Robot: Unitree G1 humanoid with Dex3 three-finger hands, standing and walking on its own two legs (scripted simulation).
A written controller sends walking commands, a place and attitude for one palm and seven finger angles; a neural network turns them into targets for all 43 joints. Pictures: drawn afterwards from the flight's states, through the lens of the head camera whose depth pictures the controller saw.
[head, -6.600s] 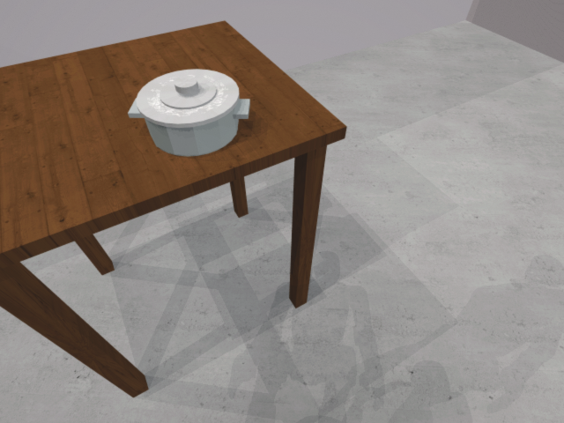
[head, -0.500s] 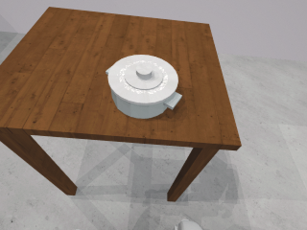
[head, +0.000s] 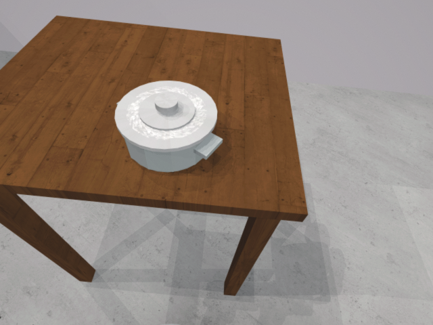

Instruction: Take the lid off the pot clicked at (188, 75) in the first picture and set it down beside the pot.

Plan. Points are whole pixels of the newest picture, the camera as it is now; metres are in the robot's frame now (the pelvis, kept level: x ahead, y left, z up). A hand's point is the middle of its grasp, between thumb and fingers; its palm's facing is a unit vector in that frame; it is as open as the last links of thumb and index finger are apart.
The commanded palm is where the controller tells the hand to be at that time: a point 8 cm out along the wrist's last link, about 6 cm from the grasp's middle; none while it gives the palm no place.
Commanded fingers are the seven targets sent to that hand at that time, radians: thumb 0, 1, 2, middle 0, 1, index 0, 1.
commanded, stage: come to a stop and stand still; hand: left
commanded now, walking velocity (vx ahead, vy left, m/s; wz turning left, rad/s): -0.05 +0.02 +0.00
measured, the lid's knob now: (166, 103) +0.45 +0.14 +0.16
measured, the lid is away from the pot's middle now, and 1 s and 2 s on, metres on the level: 0.00 0.00 0.00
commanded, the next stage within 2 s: look again from close up in 1.42 s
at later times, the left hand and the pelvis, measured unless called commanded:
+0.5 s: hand out of the picture +0.02 +0.16 -0.16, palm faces +0.00 -0.96 -0.27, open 7.4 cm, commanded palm none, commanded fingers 0.00 0.90 0.90 -0.20 -0.30 -0.20 -0.30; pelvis -0.04 -0.03 +0.00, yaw -1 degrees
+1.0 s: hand out of the picture -0.01 +0.19 -0.17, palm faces -0.03 -0.97 -0.23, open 7.4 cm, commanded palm none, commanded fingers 0.00 0.90 0.90 -0.20 -0.30 -0.20 -0.30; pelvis -0.04 +0.00 +0.00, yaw -2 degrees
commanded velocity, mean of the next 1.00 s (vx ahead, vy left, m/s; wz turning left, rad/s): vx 0.00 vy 0.00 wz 0.00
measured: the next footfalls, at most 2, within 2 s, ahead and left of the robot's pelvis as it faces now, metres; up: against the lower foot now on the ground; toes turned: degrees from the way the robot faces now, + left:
right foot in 0.18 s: -0.03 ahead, -0.14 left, +0.00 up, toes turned +0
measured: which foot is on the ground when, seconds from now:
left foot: down 0.00-1.00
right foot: up 0.00-0.16, down 0.18-1.00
